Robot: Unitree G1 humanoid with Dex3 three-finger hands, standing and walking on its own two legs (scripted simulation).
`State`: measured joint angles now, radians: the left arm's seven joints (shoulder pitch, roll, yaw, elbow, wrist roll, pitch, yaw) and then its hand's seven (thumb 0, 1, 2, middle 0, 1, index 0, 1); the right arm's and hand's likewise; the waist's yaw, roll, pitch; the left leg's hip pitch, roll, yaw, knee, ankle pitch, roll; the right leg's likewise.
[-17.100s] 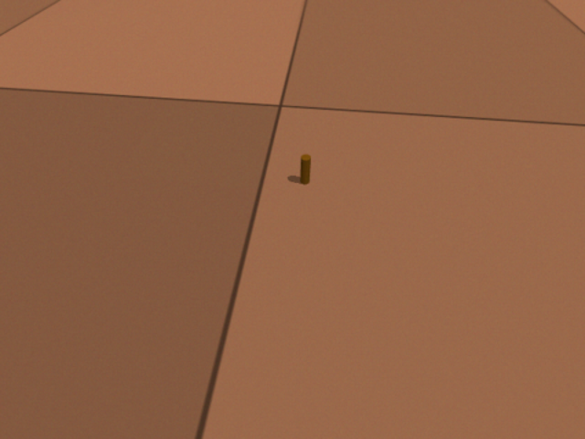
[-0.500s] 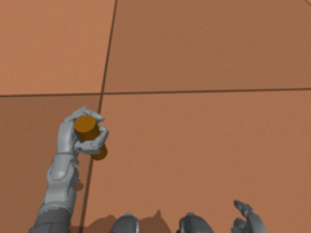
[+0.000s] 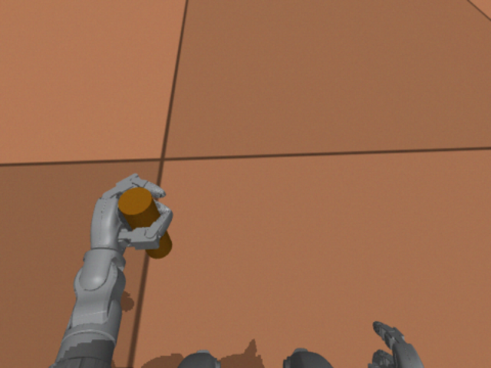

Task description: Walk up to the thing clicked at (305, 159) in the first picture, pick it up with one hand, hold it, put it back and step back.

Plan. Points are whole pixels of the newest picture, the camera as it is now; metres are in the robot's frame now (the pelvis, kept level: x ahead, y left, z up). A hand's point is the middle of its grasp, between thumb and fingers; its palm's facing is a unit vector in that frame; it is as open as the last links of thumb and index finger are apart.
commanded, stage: hold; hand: left
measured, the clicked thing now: (148, 226) +0.33 +0.18 +0.01
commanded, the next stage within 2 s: none
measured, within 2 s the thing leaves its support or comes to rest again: neither
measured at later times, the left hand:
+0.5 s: hand (144, 216) +0.32 +0.17 +0.06, palm faces +0.04 -1.00 -0.01, open 6.6 cm
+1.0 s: hand (143, 218) +0.32 +0.17 +0.07, palm faces +0.03 -1.00 -0.01, open 6.6 cm
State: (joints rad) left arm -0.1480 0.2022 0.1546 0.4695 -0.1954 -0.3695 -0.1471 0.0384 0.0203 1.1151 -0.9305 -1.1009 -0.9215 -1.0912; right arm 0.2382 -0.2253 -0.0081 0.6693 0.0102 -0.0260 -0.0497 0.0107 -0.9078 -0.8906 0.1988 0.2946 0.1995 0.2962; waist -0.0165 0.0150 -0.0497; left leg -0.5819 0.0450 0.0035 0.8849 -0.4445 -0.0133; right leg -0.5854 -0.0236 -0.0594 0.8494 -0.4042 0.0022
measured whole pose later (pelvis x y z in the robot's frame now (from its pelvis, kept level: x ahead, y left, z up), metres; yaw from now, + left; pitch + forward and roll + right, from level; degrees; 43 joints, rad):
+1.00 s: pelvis +0.00 +0.00 +0.01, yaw +0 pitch +5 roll -1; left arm -0.13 0.21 0.15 0.46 -0.19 -0.37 -0.16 0.04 0.02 1.11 -0.93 -1.10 -0.92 -1.09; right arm 0.24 -0.22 -0.01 0.68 0.01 -0.03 -0.04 0.01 -0.90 -0.89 0.20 0.29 0.20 0.30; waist -0.01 0.02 -0.03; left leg -0.49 0.04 0.01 0.81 -0.41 -0.01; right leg -0.49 -0.03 -0.05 0.77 -0.36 0.01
